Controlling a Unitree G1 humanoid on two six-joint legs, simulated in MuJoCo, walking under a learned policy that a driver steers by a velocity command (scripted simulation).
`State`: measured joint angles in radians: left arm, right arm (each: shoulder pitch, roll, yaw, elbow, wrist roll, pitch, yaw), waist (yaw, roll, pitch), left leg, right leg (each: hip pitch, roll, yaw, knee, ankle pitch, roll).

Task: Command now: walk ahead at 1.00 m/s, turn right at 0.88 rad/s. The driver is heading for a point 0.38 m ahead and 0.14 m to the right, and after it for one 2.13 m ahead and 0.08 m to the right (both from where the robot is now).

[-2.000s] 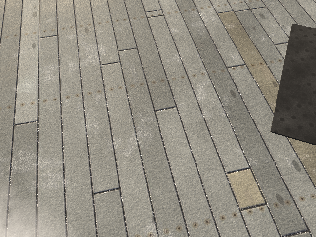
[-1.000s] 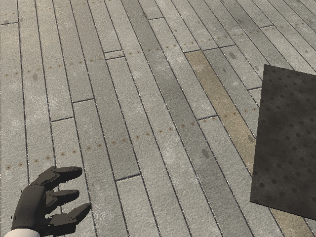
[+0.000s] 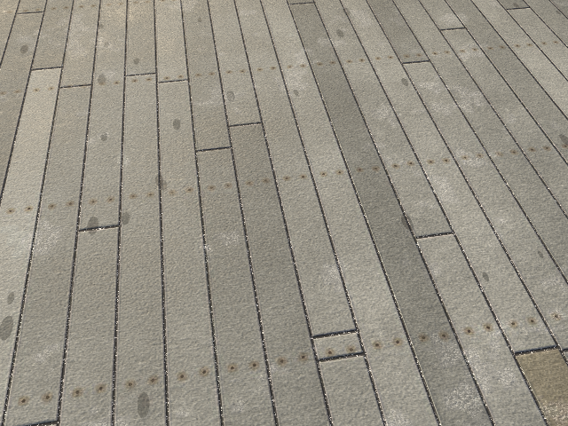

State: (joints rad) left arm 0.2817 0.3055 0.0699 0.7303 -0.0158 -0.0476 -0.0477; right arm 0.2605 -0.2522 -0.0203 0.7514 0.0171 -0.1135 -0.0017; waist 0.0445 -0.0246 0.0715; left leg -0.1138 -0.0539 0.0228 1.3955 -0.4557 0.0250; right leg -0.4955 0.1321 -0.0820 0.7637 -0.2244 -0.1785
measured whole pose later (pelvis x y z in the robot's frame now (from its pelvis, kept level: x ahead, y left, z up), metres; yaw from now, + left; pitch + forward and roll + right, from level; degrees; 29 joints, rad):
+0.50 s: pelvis +0.40 +0.04 +0.03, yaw -27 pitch +1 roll +2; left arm 0.22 0.34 0.06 0.66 -0.02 0.01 0.01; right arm 0.12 -0.27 -0.04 0.62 -0.03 -0.09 0.00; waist 0.02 -0.01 0.11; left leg -0.39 -0.02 -0.01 0.50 -0.12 -0.02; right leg -0.49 0.04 0.09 1.35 -0.53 0.05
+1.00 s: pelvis +0.51 +0.00 +0.04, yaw -8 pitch +1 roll -1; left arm 0.08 0.26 0.05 0.68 0.02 0.01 0.03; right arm 0.23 -0.33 -0.08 0.65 0.02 0.06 0.00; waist -0.01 0.01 0.06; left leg -0.50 0.09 0.03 0.89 -0.33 -0.09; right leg -0.26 -0.06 -0.17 0.45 -0.20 0.01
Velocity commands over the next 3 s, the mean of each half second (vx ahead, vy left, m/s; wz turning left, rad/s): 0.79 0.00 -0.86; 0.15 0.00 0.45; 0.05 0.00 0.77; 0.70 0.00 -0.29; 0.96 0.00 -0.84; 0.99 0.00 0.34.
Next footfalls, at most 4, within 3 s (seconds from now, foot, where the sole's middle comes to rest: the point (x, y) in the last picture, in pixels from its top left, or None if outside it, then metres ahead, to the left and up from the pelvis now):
0.34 left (257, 386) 0.57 0.11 -0.73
0.70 right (365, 401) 0.55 -0.14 -0.73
1.08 left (249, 378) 0.59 0.13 -0.73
1.56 right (340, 366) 0.63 -0.08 -0.73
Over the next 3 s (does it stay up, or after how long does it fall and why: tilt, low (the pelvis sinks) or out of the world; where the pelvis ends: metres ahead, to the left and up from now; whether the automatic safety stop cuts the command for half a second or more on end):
stays up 1.60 -0.12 0.02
